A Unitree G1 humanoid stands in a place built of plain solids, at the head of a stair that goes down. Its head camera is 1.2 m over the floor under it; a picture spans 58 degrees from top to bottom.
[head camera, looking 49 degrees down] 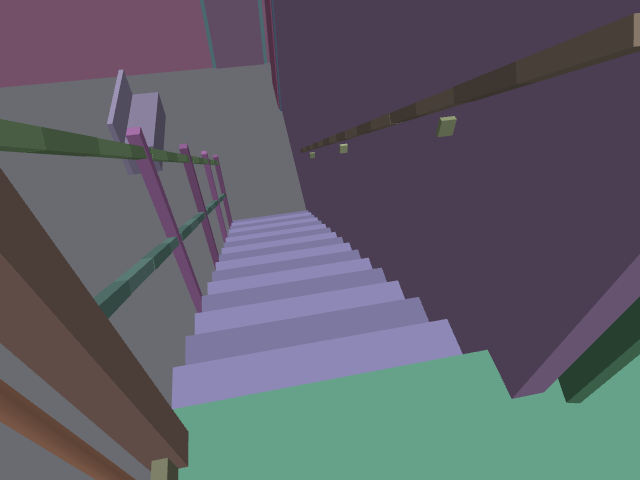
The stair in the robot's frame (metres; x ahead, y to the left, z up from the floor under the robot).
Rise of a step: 0.17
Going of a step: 0.21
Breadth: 0.97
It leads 11 degrees to the left of straight ahead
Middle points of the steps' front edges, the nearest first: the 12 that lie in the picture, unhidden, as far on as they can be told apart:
0.51 -0.03 0.00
0.72 0.02 -0.17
0.93 0.06 -0.34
1.14 0.10 -0.52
1.35 0.14 -0.69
1.56 0.18 -0.86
1.77 0.22 -1.04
1.98 0.26 -1.21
2.19 0.30 -1.38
2.40 0.34 -1.56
2.61 0.38 -1.73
2.82 0.42 -1.90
